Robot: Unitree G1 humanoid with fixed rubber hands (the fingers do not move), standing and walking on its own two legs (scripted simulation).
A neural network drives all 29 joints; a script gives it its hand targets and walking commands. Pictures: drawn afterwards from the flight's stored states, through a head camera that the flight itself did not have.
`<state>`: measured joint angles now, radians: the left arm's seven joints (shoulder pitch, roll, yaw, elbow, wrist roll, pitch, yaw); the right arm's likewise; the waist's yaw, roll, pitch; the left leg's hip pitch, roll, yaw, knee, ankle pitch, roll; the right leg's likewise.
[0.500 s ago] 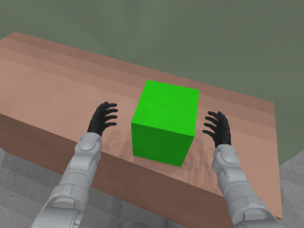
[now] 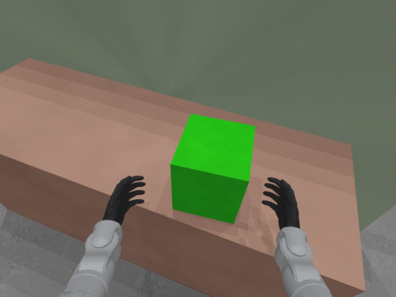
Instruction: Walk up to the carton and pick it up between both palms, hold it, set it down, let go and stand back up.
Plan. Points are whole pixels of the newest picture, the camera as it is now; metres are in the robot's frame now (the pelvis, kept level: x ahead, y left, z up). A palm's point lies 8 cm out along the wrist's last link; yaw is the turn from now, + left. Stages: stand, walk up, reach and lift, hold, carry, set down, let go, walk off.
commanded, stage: set down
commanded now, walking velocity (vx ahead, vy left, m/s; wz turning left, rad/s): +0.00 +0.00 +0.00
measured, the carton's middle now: (212, 169) +0.45 -0.03 -0.04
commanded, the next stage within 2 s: none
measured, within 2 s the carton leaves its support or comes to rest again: neither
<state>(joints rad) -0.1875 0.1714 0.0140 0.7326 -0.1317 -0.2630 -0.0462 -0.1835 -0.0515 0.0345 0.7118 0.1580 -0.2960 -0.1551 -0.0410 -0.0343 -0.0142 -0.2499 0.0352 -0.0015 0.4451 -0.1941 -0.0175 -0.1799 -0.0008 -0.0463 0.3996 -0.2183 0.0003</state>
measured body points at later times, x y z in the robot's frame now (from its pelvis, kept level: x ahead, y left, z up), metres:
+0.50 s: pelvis +0.00 +0.00 -0.01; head +0.00 +0.03 +0.44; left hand +0.22 +0.20 -0.06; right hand +0.21 -0.19 -0.06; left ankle +0.03 +0.13 -0.74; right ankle +0.00 -0.12 -0.74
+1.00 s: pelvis +0.02 -0.01 +0.00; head +0.01 +0.00 +0.45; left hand +0.21 +0.20 -0.07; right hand +0.21 -0.20 -0.06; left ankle +0.03 +0.13 -0.74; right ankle +0.00 -0.12 -0.74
